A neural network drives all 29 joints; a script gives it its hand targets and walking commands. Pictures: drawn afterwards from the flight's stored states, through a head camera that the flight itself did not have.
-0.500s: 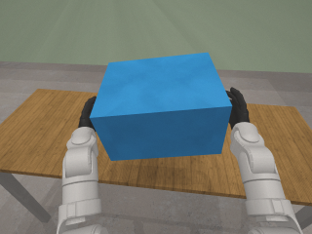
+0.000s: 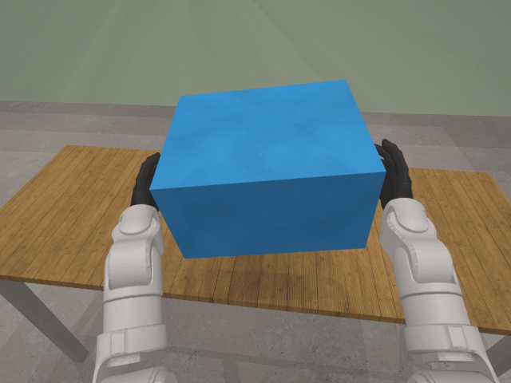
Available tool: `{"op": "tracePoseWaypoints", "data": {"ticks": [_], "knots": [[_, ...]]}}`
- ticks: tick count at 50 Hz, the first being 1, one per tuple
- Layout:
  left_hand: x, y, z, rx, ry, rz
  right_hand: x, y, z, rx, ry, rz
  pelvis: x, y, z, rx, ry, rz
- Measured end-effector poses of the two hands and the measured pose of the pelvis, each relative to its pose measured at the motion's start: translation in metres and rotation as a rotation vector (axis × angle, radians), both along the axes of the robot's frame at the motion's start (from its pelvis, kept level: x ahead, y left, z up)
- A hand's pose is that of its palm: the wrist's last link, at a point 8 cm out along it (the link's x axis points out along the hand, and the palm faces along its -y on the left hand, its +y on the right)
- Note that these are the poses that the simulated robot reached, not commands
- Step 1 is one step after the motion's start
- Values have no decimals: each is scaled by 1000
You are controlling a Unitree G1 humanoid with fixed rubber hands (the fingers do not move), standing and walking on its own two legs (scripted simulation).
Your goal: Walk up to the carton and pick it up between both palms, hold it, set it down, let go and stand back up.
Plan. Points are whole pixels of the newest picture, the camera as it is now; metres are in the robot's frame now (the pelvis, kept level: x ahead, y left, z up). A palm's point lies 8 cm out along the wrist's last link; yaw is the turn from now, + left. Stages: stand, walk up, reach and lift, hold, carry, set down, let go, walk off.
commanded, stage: set down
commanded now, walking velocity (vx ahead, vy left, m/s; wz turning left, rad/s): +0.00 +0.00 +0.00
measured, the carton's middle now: (266, 167) +0.42 -0.01 +0.17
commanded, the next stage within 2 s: none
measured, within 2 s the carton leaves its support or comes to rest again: neither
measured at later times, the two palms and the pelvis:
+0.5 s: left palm (168, 219) +0.36 +0.15 +0.12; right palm (404, 207) +0.34 -0.21 +0.15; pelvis +0.00 -0.01 +0.00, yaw -3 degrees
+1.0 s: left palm (187, 206) +0.40 +0.13 +0.10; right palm (409, 209) +0.35 -0.23 +0.13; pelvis +0.03 +0.00 +0.00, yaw -2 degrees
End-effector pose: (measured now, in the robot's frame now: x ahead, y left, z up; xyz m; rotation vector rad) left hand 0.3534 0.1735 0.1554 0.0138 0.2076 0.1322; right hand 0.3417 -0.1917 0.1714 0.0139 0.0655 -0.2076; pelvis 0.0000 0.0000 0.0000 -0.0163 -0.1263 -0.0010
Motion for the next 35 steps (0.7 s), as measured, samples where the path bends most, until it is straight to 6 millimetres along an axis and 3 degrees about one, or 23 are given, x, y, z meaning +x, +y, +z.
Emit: {"op": "tracePoseWaypoints", "data": {"ticks": [7,19,35], "knots": [[-3,-2,1,2,-9,-5,-5,-1,11,-43,-9,-1,3,-3,0,-2,5,-35],[5,-21,-16,-24,-22,-35,-11,-17,-1,-63,-74,-57,-3,-7,-1,5,-28,-49],[19,-34,-77,29,67,-79,0,-29,-60,-44,-75,-78,8,-5,2,8,58,-28]]}}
